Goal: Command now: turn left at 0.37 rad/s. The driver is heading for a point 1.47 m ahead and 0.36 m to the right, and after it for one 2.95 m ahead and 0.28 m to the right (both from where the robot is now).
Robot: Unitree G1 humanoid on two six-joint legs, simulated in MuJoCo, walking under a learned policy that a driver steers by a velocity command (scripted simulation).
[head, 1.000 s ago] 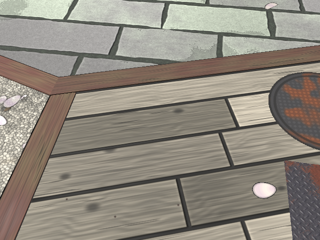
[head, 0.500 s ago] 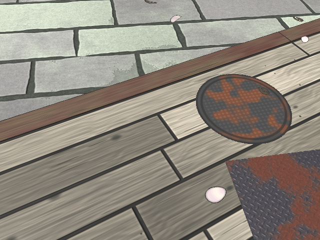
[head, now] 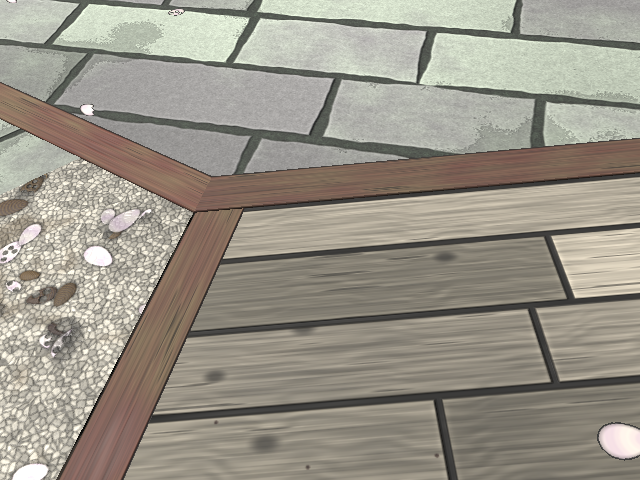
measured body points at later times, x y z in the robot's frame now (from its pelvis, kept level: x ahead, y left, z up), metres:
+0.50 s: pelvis -0.02 +0.01 -0.01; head +0.02 +0.00 +0.44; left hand +0.15 +0.26 -0.13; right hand +0.04 -0.28 -0.12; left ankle -0.02 +0.13 -0.75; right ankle -0.04 -0.09 -0.71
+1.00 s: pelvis -0.02 -0.04 +0.00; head -0.01 -0.05 +0.45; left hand +0.19 +0.15 -0.11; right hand -0.06 -0.32 -0.14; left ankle +0.01 +0.08 -0.68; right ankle -0.05 -0.09 -0.74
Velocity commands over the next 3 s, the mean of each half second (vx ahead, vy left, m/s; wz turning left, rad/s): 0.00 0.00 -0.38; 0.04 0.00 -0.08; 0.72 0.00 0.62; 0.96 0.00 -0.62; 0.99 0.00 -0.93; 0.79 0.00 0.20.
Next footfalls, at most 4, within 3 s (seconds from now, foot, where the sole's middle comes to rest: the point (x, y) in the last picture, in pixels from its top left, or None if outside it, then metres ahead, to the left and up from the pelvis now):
0.20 left None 0.02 0.13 -0.78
0.58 right None -0.02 -0.11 -0.78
1.46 left None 0.40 0.13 -0.78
1.96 right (357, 334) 0.81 0.00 -0.78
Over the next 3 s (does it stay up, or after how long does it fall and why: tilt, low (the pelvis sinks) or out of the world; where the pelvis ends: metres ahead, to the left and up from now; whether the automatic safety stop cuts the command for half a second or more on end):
stays up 1.37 -0.38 -0.01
